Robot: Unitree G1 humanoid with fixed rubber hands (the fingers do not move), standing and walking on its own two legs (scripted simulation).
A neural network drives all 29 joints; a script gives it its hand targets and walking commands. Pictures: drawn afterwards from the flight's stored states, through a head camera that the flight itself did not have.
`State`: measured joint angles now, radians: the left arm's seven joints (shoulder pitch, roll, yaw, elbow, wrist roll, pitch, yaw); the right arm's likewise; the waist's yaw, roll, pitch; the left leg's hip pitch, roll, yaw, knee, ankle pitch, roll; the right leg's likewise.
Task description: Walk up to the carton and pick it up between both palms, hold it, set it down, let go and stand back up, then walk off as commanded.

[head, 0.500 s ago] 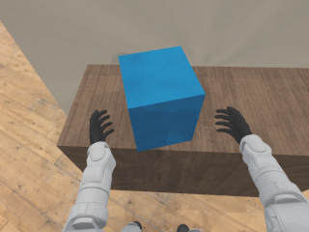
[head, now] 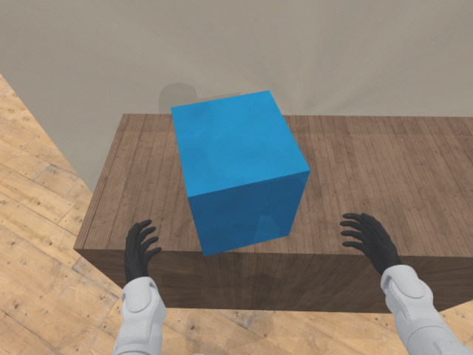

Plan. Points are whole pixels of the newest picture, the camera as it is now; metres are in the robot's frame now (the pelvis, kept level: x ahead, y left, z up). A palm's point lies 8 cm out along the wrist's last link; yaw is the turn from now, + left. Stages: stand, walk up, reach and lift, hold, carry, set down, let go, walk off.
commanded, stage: set down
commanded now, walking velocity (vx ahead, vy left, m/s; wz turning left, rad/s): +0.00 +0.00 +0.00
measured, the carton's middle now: (234, 177) +0.46 +0.05 -0.03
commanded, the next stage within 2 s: none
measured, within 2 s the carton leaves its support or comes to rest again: neither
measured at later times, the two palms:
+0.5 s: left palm (131, 306) +0.20 +0.21 -0.04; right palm (394, 289) +0.24 -0.23 -0.04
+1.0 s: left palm (128, 312) +0.19 +0.22 -0.06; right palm (389, 306) +0.21 -0.22 -0.05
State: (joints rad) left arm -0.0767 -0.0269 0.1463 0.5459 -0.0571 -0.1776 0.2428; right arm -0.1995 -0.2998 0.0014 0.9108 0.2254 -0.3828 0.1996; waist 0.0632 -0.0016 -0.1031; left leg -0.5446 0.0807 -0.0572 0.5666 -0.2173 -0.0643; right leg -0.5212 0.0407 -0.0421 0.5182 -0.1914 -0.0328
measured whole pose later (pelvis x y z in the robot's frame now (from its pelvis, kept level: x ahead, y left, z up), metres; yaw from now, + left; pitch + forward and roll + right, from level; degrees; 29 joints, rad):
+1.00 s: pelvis +0.01 +0.00 +0.00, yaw +0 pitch +0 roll -1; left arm 0.13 0.05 0.12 0.54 -0.07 -0.08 0.17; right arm 0.03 -0.25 0.08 0.82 0.28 -0.31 0.12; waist 0.03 -0.02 0.00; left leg -0.30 0.08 -0.04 0.56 -0.26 -0.06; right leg -0.29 0.04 -0.03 0.52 -0.23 -0.03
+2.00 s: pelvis +0.02 +0.00 +0.01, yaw +0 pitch -4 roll +0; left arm 0.15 0.12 0.11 0.52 -0.03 0.09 0.07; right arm 0.15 -0.18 0.08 0.69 0.23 -0.19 0.02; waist 0.02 -0.03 0.10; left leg -0.17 0.07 -0.03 0.51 -0.27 -0.06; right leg -0.18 0.03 -0.02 0.51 -0.26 -0.03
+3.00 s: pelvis +0.03 +0.01 +0.01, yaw +0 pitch -4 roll -1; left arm 0.15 0.23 0.11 0.63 0.03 0.03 -0.01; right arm 0.17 -0.25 0.08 0.81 0.08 -0.03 -0.02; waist 0.01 -0.03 0.09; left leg -0.16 0.07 -0.03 0.51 -0.29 -0.06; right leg -0.16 0.03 -0.02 0.49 -0.27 -0.02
